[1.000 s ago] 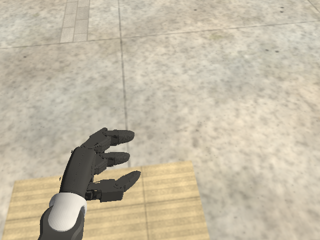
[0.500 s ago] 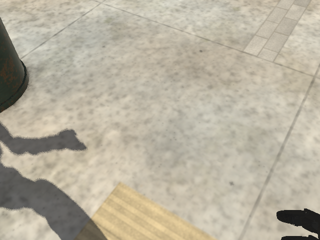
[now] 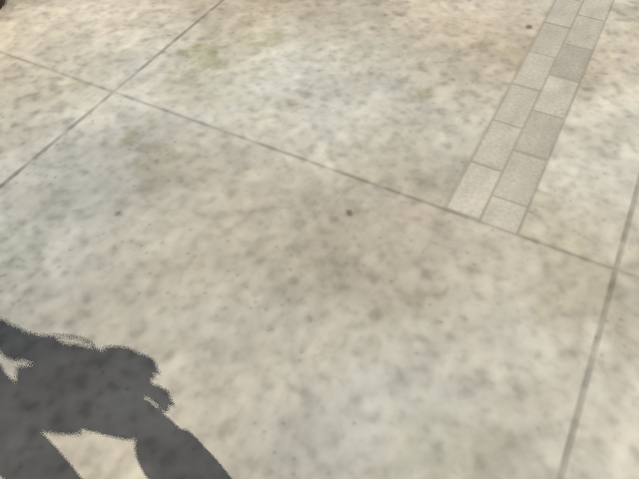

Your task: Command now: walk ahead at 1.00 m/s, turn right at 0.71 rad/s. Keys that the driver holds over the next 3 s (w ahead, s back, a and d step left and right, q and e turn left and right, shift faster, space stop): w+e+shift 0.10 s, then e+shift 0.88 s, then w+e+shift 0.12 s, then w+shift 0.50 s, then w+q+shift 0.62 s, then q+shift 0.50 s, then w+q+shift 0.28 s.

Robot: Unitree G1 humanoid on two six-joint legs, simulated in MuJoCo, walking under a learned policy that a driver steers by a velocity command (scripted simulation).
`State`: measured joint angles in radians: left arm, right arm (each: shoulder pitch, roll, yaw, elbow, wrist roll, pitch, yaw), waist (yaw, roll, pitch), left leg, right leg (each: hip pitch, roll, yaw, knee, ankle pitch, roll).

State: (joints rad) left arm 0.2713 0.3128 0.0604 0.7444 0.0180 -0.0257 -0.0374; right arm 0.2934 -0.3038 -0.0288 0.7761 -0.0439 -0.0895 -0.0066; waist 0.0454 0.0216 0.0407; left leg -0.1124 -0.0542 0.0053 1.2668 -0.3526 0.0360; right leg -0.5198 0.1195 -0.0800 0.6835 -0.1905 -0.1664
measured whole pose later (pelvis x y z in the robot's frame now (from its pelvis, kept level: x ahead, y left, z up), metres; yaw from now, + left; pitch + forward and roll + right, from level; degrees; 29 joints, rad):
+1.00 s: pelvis +0.44 -0.04 +0.03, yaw -55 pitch +2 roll +1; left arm 0.22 0.31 0.07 0.61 0.02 0.07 -0.01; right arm 0.20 -0.30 -0.05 0.65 -0.03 0.04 -0.01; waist 0.01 0.03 0.05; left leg -0.55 0.03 -0.02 1.02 -0.40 -0.06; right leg -0.35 0.09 0.11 0.54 -0.20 -0.06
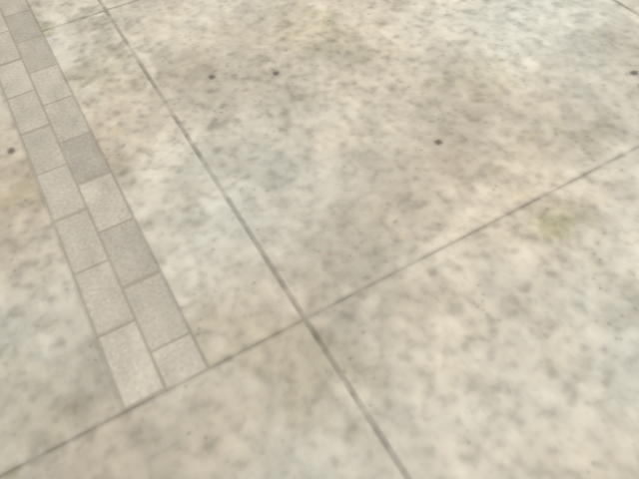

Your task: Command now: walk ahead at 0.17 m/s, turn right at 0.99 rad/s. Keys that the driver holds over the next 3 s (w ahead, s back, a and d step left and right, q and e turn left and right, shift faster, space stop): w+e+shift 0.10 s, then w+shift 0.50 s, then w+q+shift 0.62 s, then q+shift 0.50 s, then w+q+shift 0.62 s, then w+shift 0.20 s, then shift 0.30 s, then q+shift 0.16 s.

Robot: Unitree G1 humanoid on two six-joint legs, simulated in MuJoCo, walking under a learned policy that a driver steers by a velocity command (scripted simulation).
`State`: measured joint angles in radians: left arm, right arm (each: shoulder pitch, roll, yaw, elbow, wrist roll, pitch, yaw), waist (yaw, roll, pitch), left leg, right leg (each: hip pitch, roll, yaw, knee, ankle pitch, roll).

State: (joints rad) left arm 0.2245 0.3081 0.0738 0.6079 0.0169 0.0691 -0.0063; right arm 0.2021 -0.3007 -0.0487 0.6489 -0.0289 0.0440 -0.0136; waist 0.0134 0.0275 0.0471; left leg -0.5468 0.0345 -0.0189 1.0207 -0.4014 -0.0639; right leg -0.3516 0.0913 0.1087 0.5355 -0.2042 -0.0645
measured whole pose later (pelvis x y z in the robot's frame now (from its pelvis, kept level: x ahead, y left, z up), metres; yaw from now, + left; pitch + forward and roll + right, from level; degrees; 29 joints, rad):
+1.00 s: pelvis +0.52 -0.19 -0.02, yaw -5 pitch +1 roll -1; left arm 0.49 0.24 0.02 0.91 0.02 -0.11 0.02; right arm 0.08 -0.28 -0.03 0.74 -0.01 -0.02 0.08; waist 0.04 0.02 0.04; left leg -0.80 0.03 0.16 0.83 0.07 0.14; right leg 0.27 0.08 -0.28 0.14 -0.42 -0.02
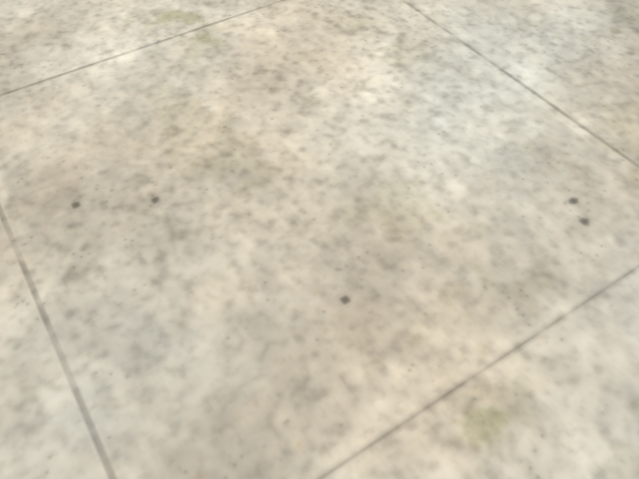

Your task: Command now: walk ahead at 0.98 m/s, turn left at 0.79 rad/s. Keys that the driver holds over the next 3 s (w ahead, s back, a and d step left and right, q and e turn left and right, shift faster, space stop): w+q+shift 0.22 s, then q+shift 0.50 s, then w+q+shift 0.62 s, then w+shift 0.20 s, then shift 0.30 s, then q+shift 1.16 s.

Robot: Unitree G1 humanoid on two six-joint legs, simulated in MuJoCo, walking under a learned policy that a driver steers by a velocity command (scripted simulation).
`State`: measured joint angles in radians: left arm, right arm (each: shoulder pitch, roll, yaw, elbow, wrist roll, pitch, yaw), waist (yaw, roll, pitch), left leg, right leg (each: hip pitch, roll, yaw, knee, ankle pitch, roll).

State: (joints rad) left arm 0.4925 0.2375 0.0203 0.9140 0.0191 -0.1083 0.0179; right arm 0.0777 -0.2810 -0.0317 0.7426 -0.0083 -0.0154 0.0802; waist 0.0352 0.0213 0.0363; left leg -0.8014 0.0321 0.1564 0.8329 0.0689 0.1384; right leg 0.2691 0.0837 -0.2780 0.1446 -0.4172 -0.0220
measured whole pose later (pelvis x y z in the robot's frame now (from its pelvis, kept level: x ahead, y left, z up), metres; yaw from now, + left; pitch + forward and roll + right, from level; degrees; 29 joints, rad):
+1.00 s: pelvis +0.55 +0.06 +0.01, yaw +58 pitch +2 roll -1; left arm 0.25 0.34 0.07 0.67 0.06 0.02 -0.02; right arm 0.23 -0.30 -0.05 0.62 -0.01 0.03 0.04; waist 0.00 -0.08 -0.04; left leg -0.27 -0.03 0.05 0.65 -0.42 0.11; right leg -0.45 -0.12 -0.09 1.06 -0.48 0.06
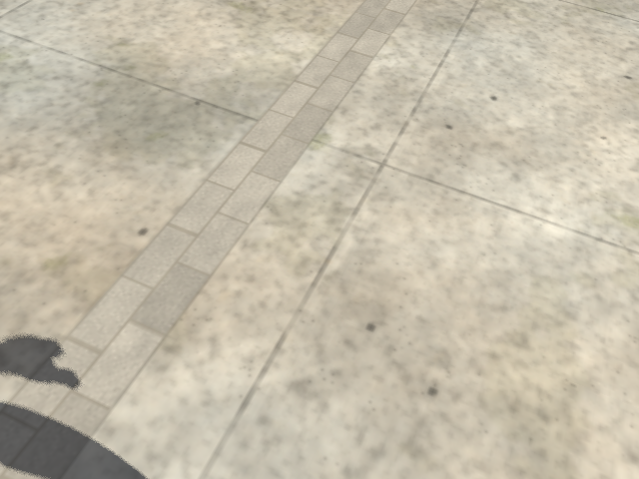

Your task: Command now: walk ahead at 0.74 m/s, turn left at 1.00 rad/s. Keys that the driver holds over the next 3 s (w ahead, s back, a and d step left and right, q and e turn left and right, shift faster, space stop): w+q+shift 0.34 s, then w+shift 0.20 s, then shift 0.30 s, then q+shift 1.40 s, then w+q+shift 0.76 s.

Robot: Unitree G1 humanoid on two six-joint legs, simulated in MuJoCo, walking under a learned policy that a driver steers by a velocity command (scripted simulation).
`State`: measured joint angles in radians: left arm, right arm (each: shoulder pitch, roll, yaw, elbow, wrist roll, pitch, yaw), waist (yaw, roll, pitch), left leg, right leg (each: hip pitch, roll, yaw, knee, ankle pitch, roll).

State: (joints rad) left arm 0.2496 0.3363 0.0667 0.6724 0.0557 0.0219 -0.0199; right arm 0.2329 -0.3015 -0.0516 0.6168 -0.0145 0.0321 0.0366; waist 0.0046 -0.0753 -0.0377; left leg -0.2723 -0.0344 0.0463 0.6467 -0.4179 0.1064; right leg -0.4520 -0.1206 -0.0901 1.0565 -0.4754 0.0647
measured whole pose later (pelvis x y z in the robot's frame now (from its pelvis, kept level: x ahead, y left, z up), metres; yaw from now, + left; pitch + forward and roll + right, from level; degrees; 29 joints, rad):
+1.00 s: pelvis +0.60 +0.22 +0.02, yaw +35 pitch +1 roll -1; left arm 0.11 0.27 0.03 0.76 0.03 0.02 0.01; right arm 0.33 -0.24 -0.02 0.84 -0.01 -0.04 0.01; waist -0.04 -0.02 0.12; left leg -0.28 -0.12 -0.04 0.40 -0.12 0.12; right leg -0.60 -0.04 0.04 1.01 -0.33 0.03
